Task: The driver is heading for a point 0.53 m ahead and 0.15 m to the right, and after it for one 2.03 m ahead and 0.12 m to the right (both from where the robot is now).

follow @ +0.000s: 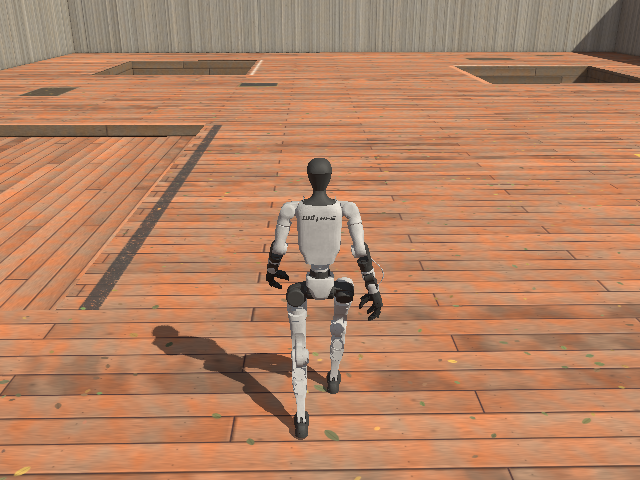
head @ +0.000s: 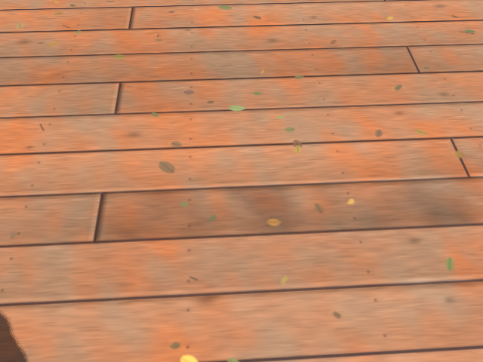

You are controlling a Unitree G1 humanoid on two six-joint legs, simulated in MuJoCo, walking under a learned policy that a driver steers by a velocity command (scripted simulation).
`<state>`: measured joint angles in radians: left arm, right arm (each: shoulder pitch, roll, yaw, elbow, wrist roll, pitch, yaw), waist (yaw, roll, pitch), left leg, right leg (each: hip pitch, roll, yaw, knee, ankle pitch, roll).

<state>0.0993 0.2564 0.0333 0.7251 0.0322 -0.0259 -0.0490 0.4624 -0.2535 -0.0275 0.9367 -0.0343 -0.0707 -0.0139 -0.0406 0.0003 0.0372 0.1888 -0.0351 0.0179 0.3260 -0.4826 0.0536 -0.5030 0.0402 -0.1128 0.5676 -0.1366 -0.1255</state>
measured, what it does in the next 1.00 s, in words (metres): walks ahead, turning right: left foot, then right foot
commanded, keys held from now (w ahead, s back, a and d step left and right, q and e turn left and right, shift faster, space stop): w+e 0.64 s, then w+q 0.36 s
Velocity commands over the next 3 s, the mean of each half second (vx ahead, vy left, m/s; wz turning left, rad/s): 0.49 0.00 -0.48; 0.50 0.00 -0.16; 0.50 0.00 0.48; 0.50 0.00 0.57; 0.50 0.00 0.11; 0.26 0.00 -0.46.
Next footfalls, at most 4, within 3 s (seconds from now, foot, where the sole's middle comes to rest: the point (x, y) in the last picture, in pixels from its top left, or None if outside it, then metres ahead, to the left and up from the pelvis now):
0.50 left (223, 349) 0.49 0.05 -0.75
1.00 right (324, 299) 0.62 -0.24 -0.75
1.50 left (264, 209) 0.94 -0.09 -0.75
2.06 right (289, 135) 1.27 -0.20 -0.75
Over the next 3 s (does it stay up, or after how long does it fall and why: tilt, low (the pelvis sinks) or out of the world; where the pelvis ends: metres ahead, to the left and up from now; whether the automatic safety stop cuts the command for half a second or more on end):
stays up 1.46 -0.04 0.02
